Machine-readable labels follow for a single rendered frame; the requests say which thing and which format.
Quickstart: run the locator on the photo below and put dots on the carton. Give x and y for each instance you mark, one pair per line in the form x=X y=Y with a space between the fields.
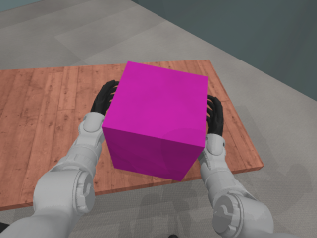
x=156 y=122

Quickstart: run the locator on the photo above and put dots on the table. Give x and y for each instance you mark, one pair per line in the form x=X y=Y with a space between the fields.
x=42 y=108

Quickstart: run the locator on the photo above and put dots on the left robot upper arm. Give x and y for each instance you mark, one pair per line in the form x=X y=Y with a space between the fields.
x=61 y=198

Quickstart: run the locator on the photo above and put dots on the right robot forearm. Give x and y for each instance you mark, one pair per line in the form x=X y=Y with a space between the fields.
x=215 y=173

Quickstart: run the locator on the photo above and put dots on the right robot upper arm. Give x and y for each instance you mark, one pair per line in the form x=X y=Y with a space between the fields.
x=235 y=216

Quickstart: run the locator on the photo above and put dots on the left robot hand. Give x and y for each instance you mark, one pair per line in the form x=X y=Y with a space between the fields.
x=102 y=101

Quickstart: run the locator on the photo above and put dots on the left robot forearm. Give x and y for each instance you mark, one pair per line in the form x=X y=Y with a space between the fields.
x=85 y=152

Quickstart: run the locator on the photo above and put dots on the right robot hand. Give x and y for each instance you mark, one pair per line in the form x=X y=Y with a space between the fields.
x=216 y=120

